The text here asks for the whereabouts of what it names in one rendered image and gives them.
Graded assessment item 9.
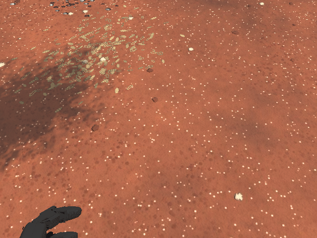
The left robot hand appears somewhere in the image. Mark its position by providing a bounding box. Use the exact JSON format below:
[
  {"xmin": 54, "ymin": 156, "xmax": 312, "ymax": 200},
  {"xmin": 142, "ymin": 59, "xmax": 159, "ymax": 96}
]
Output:
[{"xmin": 20, "ymin": 205, "xmax": 82, "ymax": 238}]

